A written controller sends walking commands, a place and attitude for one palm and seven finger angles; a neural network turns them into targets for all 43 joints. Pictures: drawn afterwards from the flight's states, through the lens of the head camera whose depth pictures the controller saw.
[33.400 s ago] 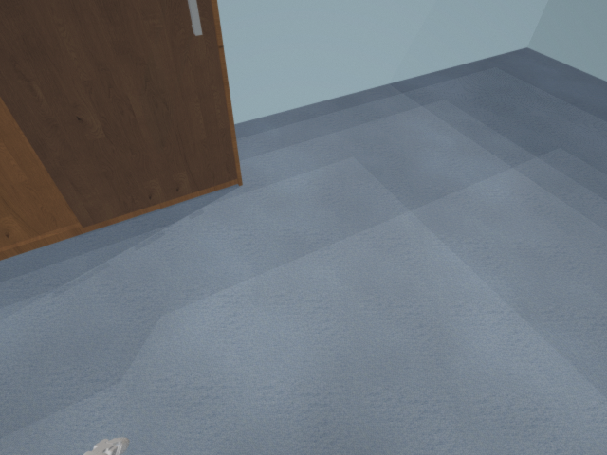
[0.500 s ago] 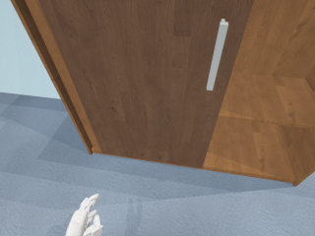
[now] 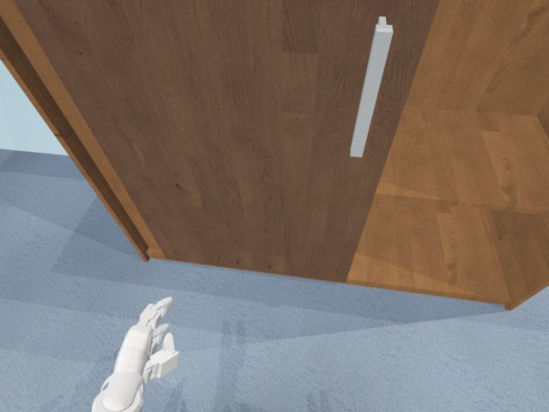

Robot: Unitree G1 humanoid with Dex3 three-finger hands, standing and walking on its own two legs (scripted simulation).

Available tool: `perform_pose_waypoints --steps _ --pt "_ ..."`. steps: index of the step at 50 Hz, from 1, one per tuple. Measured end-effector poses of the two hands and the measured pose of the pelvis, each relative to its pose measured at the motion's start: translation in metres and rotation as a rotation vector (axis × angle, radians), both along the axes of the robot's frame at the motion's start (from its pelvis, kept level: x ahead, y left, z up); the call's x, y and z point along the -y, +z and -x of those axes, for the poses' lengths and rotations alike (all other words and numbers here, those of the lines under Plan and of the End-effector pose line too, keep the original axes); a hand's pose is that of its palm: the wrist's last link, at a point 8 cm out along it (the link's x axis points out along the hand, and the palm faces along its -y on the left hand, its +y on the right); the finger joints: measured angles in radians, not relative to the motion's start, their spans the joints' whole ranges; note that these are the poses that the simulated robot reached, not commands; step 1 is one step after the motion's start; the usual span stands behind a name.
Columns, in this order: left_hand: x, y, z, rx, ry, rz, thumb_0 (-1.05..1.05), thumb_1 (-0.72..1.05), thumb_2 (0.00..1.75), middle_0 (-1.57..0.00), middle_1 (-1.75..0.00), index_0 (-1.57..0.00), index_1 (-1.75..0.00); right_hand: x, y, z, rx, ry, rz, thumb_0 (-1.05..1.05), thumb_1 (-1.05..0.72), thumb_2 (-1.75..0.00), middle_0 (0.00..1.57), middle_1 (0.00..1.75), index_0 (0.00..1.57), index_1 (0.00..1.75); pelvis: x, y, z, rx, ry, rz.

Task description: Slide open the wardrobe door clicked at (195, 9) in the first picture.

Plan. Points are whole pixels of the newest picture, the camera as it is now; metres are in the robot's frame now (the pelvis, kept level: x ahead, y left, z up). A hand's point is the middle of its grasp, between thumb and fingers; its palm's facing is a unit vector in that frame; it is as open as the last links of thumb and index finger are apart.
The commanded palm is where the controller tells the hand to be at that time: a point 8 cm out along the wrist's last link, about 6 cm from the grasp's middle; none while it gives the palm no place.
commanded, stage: stop stepping back and stand still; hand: right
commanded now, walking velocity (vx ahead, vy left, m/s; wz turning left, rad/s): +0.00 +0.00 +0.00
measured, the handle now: (367, 94) +0.62 -0.12 +0.12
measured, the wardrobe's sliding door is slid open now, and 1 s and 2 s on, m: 0.60 0.60 0.60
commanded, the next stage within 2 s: let the arm hang, fingers relaxed in 0.76 s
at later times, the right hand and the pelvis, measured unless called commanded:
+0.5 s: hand out of the picture +0.16 -0.28 +0.16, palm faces +0.43 +0.79 -0.43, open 7.4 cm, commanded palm +0.09 -0.32 +0.18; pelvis -0.04 -0.02 +0.01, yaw -1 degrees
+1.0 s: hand out of the picture +0.14 -0.29 -0.02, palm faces +0.13 +0.88 -0.46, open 7.4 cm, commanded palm none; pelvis -0.06 -0.03 -0.01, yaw -2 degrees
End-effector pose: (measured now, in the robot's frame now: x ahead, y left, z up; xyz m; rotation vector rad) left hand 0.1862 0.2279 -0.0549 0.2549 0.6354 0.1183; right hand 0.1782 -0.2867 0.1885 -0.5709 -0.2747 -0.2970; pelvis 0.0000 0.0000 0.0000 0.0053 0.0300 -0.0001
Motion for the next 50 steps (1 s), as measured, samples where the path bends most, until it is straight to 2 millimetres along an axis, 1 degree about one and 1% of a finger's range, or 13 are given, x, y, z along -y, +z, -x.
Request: perform_pose_waypoints --steps 5,10,15,24,28,35,39,43,44,45,46,48,50 --pt "0.004 -0.001 0.004 -0.007 0.018 0.014 0.01 0.9 0.9 -0.2 -0.3 -0.2 -0.3 0.015 0.004 0.007 -0.037 -0.03 0.037 0.01 -0.88 -0.9 0.21 0.3 0.21 0.3 0.005 0.001 0.0 -0.008 0.004 -0.004" --pt "0.007 -0.01 0.023 -0.055 0.025 0.013 0.01 0.9 0.9 -0.2 -0.3 -0.2 -0.3 0.028 -0.013 0.023 -0.098 -0.103 -0.028 0.01 -0.89 -0.9 0.21 0.3 0.21 0.3 0.01 0.002 0.006 -0.002 0.001 -0.004" --pt "0.009 -0.015 0.047 -0.098 0.018 -0.002 0.01 0.9 0.9 -0.2 -0.3 -0.2 -0.3 0.026 -0.026 0.04 -0.103 -0.127 -0.104 0.01 -0.89 -0.9 0.21 0.3 0.21 0.3 0.011 0.003 0.018 0.014 -0.009 -0.008" --pt "0.014 -0.013 0.074 -0.089 0.014 -0.011 0.01 0.9 0.9 -0.2 -0.3 -0.2 -0.3 0.029 -0.01 0.06 -0.018 -0.112 -0.085 0.01 -0.89 -0.9 0.21 0.3 0.21 0.3 0.015 0.005 0.039 0.03 -0.015 -0.017" --pt "0.016 -0.012 0.08 -0.078 0.018 -0.003 0.01 0.9 0.9 -0.2 -0.3 -0.2 -0.3 0.034 -0.009 0.065 -0.026 -0.12 -0.07 0.01 -0.89 -0.9 0.21 0.3 0.21 0.3 0.018 0.006 0.046 0.029 -0.013 -0.019" --pt "0.019 -0.013 0.086 -0.083 0.016 -0.003 0.01 0.9 0.9 -0.2 -0.3 -0.2 -0.3 0.038 -0.023 0.072 -0.085 -0.137 -0.097 0.01 -0.89 -0.9 0.21 0.3 0.21 0.3 0.021 0.007 0.051 0.028 -0.012 -0.019" --pt "0.02 -0.012 0.086 -0.088 0.006 -0.013 0.01 0.9 0.9 -0.2 -0.3 -0.2 -0.3 0.038 -0.025 0.073 -0.085 -0.135 -0.108 0.01 -0.89 -0.9 0.21 0.3 0.21 0.3 0.022 0.007 0.052 0.031 -0.015 -0.019" --pt "0.022 -0.01 0.082 -0.081 -0.004 -0.019 0.01 0.9 0.9 -0.2 -0.3 -0.2 -0.3 0.037 -0.021 0.071 -0.062 -0.128 -0.102 0.01 -0.89 -0.9 0.21 0.3 0.21 0.3 0.022 0.007 0.051 0.032 -0.018 -0.019" --pt "0.021 -0.013 0.08 -0.076 -0.023 -0.009 0.01 0.9 0.9 -0.2 -0.3 -0.2 -0.3 0.038 -0.027 0.069 -0.077 -0.115 -0.093 0.01 -0.89 -0.9 0.21 0.3 0.21 0.3 0.023 0.006 0.052 0.025 -0.027 -0.021" --pt "0.02 -0.018 0.078 -0.093 -0.047 0.001 0.01 0.9 0.9 -0.2 -0.3 -0.2 -0.3 0.041 -0.042 0.063 -0.141 -0.107 -0.098 0.01 -0.89 -0.9 0.21 0.3 0.21 0.3 0.024 0.004 0.053 0.019 -0.037 -0.021" --pt "0.017 -0.025 0.077 -0.12 -0.063 0.007 0.01 0.9 0.9 -0.2 -0.3 -0.2 -0.3 0.044 -0.065 0.058 -0.242 -0.112 -0.12 0.01 -0.89 -0.9 0.2 0.3 0.2 0.3 0.025 0.002 0.055 0.016 -0.043 -0.02" --pt "0.01 -0.039 0.077 -0.168 -0.067 0.011 0.01 0.9 0.9 -0.2 -0.3 -0.2 -0.3 0.047 -0.121 0.054 -0.489 -0.139 -0.182 0.0 -0.89 -0.9 0.2 0.3 0.2 0.3 0.028 -0.002 0.058 0.01 -0.044 -0.014" --pt "0.002 -0.05 0.082 -0.204 -0.047 0.013 0.0 0.9 0.9 -0.2 -0.3 -0.2 -0.3 0.04 -0.179 0.065 -0.742 -0.167 -0.243 0.0 -0.9 -0.9 0.2 0.3 0.2 0.3 0.028 -0.005 0.061 0.011 -0.04 -0.005"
